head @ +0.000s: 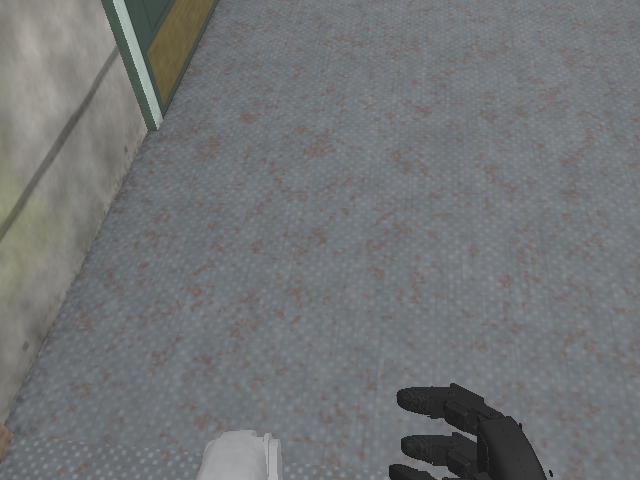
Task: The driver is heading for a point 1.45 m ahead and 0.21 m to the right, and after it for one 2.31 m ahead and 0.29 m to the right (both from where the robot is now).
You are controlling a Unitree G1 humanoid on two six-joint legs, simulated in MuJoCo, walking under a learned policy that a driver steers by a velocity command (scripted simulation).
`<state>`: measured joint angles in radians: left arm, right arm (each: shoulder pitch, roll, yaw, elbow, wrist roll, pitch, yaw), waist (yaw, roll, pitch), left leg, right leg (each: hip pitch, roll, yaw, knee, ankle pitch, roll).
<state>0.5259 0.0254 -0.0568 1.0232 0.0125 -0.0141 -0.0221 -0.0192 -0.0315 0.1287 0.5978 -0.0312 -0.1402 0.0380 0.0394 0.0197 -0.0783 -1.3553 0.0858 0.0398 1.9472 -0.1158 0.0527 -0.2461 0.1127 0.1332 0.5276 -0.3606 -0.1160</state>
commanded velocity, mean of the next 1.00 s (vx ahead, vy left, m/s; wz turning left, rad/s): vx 0.09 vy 0.00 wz -0.33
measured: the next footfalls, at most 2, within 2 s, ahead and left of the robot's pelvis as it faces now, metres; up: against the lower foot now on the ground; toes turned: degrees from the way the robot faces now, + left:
left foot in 0.12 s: +0.30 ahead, +0.12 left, +0.17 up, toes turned -2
right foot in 0.58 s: +0.28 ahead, -0.15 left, +0.17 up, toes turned -26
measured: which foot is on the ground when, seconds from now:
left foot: up 0.00-0.10, down 0.12-0.58, up 0.60-1.00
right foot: down 0.00-0.14, up 0.16-0.56, down 0.58-1.00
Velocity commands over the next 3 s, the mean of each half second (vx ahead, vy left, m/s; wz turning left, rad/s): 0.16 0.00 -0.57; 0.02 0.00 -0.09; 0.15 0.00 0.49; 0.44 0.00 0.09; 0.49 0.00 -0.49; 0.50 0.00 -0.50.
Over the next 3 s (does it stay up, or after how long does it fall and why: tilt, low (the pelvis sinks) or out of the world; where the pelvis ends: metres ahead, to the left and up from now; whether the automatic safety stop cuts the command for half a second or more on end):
stays up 1.11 -0.06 0.16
